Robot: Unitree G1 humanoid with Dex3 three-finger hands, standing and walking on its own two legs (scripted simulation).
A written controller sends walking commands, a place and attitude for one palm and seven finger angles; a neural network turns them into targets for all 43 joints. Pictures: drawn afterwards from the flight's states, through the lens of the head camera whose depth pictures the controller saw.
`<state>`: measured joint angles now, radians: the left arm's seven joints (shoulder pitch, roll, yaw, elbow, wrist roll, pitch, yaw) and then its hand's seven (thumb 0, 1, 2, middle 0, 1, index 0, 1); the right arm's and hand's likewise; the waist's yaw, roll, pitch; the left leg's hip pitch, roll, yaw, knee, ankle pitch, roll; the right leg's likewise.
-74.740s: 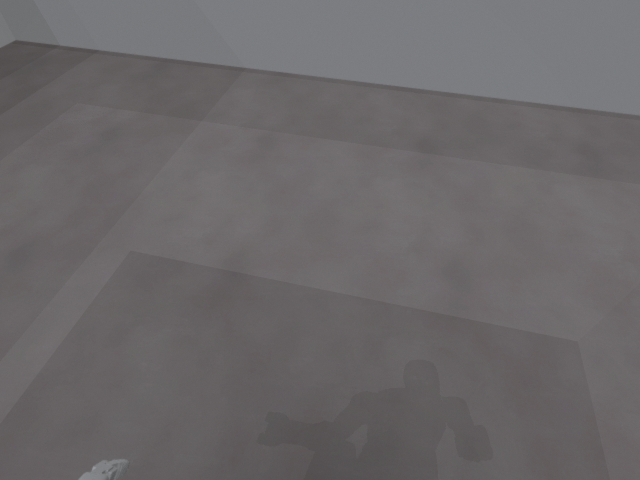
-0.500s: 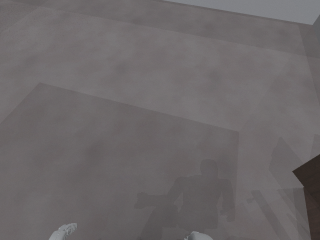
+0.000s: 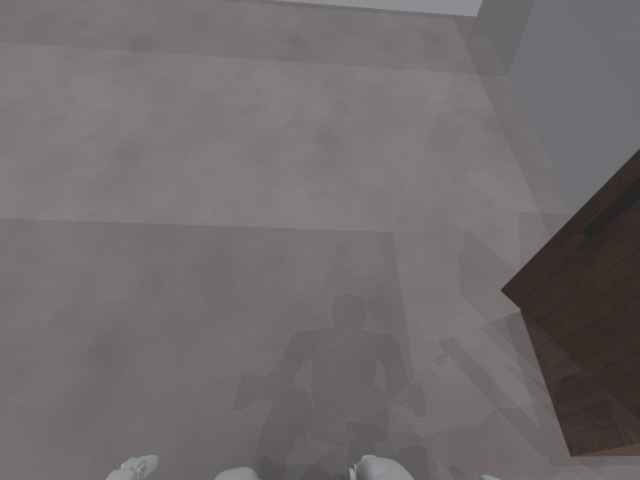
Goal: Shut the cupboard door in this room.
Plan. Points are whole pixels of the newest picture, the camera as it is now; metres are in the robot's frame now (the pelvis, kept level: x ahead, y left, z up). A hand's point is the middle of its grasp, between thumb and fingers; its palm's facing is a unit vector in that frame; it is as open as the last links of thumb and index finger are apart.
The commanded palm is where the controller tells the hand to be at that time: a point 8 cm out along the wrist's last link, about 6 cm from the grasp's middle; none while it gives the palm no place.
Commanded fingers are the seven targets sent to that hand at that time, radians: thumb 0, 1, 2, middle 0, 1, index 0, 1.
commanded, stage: turn to face it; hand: left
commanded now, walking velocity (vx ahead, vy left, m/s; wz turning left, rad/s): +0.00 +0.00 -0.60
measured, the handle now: (623, 201) +0.57 -0.49 +0.00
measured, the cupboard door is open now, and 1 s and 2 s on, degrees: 36 36 36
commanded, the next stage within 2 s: take the last steps up to it in 1.34 s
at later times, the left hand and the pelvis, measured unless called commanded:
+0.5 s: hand (206, 458) +0.16 +0.16 -0.16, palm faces -0.28 -0.93 -0.23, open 7.4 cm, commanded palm none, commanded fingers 0.00 0.90 0.90 -0.20 -0.30 -0.20 -0.30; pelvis +0.02 -0.01 +0.00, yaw -17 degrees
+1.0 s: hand (268, 398) +0.24 +0.08 -0.15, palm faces -0.56 -0.78 -0.28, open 7.4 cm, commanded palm none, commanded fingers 0.00 0.90 0.90 -0.20 -0.30 -0.20 -0.30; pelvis +0.02 -0.02 -0.01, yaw -35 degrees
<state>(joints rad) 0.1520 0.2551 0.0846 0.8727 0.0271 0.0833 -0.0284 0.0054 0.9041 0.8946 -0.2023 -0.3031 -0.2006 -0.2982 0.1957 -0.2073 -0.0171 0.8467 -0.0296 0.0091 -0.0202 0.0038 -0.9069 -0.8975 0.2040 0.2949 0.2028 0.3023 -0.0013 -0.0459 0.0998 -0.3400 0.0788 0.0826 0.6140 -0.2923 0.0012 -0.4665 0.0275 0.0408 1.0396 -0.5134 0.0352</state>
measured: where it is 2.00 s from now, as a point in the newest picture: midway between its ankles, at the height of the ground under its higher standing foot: outside the picture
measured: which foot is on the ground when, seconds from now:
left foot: down 0.00-0.24, up 0.26-0.54, down 0.56-0.92, up 0.94-1.00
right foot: up 0.00-0.22, down 0.24-0.56, up 0.58-0.90, down 0.92-1.00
